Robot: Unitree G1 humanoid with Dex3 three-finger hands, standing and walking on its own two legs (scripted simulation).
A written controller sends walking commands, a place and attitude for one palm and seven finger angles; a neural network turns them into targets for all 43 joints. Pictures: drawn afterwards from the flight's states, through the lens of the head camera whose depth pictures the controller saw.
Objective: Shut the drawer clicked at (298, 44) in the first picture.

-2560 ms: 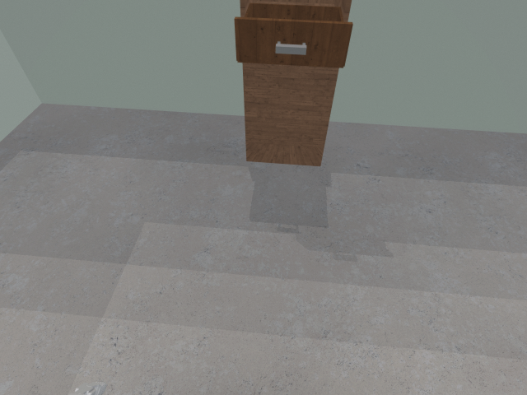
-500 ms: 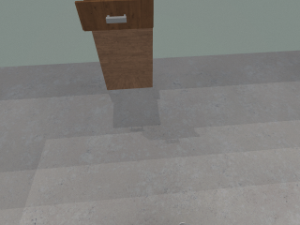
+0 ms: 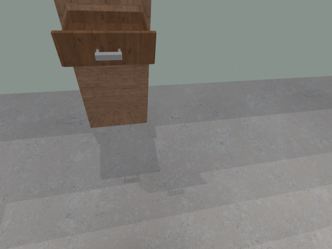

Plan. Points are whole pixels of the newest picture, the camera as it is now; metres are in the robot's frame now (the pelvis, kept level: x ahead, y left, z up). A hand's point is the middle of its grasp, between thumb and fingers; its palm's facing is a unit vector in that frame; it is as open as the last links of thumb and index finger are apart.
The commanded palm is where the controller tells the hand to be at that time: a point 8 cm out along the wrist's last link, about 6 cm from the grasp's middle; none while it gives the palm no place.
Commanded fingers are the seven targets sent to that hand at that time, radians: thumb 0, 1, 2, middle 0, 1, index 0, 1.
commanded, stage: walk to a spot facing it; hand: left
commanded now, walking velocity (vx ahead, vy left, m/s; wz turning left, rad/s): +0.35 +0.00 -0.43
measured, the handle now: (108, 53) +0.78 +0.30 +0.04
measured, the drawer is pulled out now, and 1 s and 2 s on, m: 0.29 0.29 0.29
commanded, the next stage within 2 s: turn to face it in 0.38 s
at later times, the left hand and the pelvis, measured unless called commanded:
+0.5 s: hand (141, 176) +0.37 +0.10 -0.17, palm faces -0.28 -0.95 -0.17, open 7.4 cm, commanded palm none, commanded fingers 0.00 0.90 0.90 -0.20 -0.30 -0.20 -0.30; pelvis +0.21 -0.04 -0.01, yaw -14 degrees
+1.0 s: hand (129, 173) +0.39 +0.15 -0.19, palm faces +0.03 -0.98 -0.18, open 7.3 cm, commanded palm none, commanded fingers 0.00 0.90 0.90 -0.20 -0.30 -0.20 -0.30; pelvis +0.32 -0.04 -0.01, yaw -2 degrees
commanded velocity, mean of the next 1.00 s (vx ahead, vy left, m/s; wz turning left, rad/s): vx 0.12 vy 0.00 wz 0.07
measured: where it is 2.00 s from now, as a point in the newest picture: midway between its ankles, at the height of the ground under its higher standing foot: (171, 241)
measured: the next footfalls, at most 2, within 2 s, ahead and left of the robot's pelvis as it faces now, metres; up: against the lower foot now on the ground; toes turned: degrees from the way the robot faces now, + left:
right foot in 0.50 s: +0.32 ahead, -0.15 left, +0.00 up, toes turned -22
left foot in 0.96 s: +0.41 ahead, +0.05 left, +0.00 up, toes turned +5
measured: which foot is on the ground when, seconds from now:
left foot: down 0.00-0.48, up 0.50-0.94, down 0.96-1.00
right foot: up 0.00-0.48, down 0.50-0.96, up 0.98-1.00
